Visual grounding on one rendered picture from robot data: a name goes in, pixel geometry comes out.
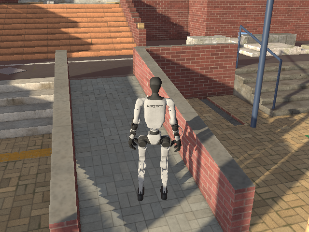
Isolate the robot torso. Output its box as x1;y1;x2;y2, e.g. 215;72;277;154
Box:
144;95;166;145

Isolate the robot right hand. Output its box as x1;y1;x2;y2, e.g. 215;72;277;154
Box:
170;140;182;152

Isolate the robot left hand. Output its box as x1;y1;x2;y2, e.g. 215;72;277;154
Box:
128;138;138;150

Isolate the right robot forearm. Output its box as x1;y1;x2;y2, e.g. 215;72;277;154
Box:
171;118;180;141

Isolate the robot left upper arm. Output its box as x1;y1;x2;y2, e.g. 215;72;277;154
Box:
133;97;145;124

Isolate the robot right upper arm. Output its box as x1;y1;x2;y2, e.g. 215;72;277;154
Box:
165;98;177;125

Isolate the left robot forearm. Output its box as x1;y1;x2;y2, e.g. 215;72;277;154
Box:
129;117;138;139

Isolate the right robot thigh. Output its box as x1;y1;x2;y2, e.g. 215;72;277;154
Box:
160;135;170;169

